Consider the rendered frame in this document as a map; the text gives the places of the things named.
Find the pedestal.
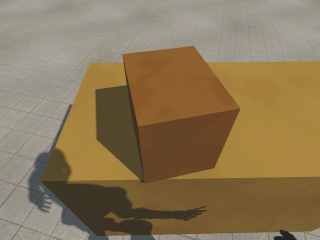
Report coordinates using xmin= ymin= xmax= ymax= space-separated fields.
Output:
xmin=41 ymin=61 xmax=320 ymax=236

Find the right robot hand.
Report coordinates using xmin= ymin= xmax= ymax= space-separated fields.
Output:
xmin=274 ymin=230 xmax=297 ymax=240

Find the carton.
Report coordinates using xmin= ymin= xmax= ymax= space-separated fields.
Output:
xmin=122 ymin=46 xmax=241 ymax=184

